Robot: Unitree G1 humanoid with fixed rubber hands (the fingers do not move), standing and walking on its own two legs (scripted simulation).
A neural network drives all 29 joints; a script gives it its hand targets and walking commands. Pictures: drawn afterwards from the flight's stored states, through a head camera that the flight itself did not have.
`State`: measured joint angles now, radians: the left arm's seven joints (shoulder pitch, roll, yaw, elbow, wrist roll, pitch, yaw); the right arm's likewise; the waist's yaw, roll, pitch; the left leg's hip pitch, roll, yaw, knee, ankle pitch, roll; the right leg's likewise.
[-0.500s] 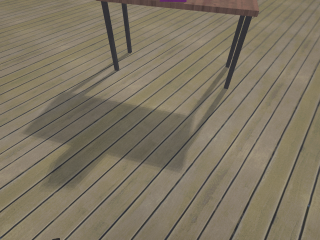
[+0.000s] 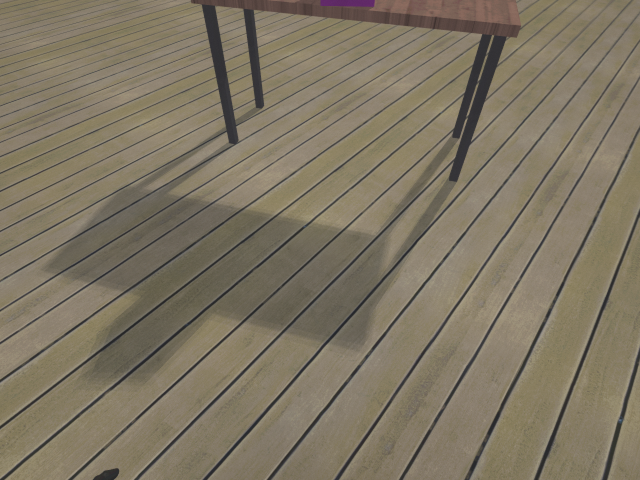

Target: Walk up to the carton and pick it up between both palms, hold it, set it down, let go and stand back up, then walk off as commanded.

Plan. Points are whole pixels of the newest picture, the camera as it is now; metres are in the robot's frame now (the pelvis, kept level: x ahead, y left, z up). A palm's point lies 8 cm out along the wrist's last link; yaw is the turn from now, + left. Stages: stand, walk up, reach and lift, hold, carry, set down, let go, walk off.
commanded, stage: stand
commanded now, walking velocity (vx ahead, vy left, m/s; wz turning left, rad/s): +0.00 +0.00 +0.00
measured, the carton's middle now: out of the picture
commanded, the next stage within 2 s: none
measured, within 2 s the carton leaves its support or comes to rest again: neither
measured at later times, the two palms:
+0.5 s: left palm out of the picture +0.10 +0.30 -0.11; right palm out of the picture +0.09 -0.30 -0.12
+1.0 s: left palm out of the picture +0.11 +0.30 -0.11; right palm out of the picture +0.08 -0.29 -0.12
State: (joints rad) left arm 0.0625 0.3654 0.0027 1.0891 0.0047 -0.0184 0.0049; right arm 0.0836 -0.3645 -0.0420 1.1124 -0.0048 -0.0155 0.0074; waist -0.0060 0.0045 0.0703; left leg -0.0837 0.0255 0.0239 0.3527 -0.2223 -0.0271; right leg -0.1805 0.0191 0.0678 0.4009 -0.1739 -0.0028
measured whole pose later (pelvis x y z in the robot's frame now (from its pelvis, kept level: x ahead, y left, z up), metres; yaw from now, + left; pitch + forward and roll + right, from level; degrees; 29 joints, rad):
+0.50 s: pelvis +0.00 +0.00 +0.00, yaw +0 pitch -3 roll +1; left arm 0.09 0.35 0.00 1.08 0.01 -0.02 0.00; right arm 0.09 -0.36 -0.04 1.10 0.00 -0.02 0.00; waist 0.00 0.01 0.06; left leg -0.06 0.03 0.03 0.33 -0.22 -0.03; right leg -0.16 0.02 0.07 0.38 -0.17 0.00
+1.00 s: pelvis +0.00 +0.00 +0.00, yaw -1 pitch -3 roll +0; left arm 0.08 0.35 0.00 1.08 0.01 -0.02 0.00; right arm 0.09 -0.34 -0.03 1.08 -0.01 -0.02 0.00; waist -0.01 0.01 0.06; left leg -0.06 0.03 0.04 0.33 -0.22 -0.02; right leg -0.16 0.02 0.08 0.37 -0.16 0.00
